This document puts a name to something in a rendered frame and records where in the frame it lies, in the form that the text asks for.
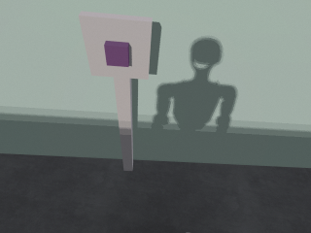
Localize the button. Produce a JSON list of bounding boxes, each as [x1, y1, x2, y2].
[[104, 41, 129, 67]]

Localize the panel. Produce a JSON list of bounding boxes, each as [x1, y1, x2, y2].
[[79, 11, 153, 171]]

